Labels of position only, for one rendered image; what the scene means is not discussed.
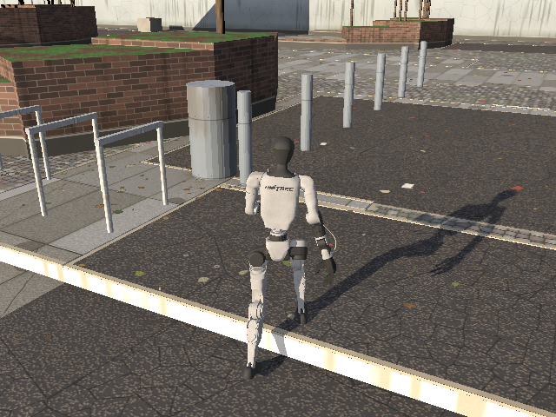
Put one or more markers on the humanoid robot torso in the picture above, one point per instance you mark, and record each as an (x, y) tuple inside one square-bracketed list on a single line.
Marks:
[(279, 204)]

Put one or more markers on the robot left forearm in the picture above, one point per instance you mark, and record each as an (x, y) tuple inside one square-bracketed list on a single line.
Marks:
[(259, 203)]

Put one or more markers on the right robot hand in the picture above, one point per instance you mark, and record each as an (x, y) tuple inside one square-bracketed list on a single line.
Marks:
[(331, 267)]

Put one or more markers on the robot right forearm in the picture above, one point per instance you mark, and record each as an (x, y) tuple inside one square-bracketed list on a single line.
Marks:
[(321, 239)]

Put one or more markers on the left robot upper arm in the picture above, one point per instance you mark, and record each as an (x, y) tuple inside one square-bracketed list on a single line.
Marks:
[(253, 181)]

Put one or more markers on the robot left foot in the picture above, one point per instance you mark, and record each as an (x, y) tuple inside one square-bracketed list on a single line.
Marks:
[(249, 372)]

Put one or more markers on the right robot upper arm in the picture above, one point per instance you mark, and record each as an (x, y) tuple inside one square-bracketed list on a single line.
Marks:
[(307, 185)]

